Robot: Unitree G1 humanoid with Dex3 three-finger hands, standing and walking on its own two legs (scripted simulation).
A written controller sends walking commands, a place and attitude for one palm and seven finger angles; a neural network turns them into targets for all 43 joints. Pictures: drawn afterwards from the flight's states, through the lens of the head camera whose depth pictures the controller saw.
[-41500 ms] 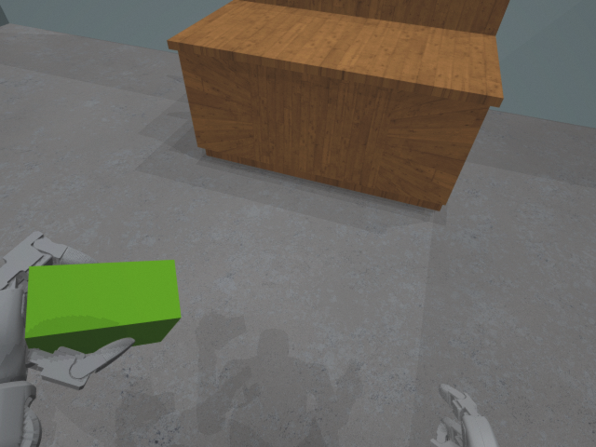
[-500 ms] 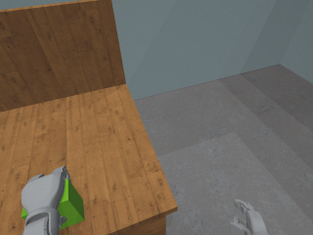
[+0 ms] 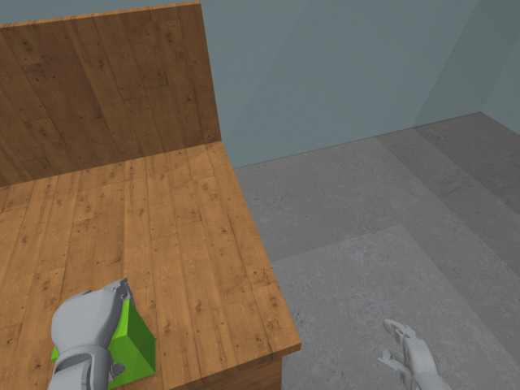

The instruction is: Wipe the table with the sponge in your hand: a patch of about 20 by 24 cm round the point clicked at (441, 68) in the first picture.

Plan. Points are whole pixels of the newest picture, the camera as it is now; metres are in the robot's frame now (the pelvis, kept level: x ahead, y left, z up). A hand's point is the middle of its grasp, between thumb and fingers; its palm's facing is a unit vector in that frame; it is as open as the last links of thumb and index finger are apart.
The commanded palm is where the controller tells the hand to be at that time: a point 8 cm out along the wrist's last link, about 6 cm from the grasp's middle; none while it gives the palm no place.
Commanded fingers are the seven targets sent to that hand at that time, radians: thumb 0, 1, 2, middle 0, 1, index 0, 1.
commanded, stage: lift the sponge slowly off the table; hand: left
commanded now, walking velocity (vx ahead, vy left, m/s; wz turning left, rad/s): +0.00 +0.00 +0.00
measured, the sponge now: (115, 354) +0.17 +0.28 -0.05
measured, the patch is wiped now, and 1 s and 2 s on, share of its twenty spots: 1.00 1.00 1.00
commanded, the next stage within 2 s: bring the sponge back beside the body in 1.36 s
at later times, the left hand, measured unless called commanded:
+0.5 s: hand (98, 330) +0.18 +0.27 +0.03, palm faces -0.05 -0.13 -0.99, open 10.3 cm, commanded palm +0.15 +0.26 +0.10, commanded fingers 0.00 0.10 1.30 -1.20 -1.60 -1.20 -1.60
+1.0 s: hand (86, 308) +0.19 +0.28 +0.07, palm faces +0.00 -0.11 -0.99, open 10.3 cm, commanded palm +0.16 +0.27 +0.14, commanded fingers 0.00 0.10 1.30 -1.20 -1.60 -1.20 -1.60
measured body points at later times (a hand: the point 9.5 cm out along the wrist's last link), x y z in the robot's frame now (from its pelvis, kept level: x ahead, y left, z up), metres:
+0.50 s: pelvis +0.00 -0.01 +0.01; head -0.02 -0.05 +0.46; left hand +0.17 +0.27 +0.09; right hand +0.23 -0.23 -0.08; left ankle +0.00 +0.11 -0.72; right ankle -0.04 -0.12 -0.72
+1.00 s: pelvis -0.01 -0.02 +0.01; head -0.03 -0.05 +0.46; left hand +0.18 +0.28 +0.13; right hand +0.23 -0.22 -0.07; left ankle +0.00 +0.11 -0.72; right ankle -0.04 -0.12 -0.72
